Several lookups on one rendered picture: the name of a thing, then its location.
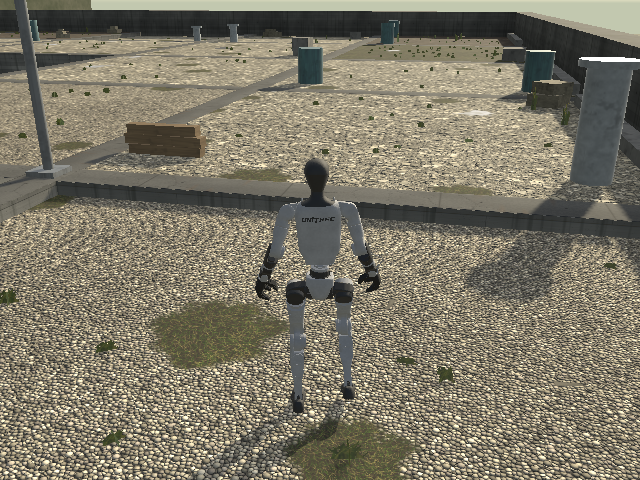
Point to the robot right hand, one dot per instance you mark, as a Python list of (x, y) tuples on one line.
[(376, 281)]

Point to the left robot upper arm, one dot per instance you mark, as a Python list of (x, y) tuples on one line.
[(286, 212)]

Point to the right robot thigh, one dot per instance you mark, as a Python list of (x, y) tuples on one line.
[(343, 294)]

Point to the robot left hand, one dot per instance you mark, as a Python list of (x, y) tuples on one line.
[(265, 285)]

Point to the right robot upper arm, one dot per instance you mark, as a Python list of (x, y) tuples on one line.
[(350, 211)]

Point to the left robot forearm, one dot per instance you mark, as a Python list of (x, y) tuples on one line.
[(267, 266)]

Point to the robot left shin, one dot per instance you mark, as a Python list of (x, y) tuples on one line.
[(297, 367)]

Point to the right robot forearm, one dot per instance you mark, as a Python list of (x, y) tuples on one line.
[(368, 262)]

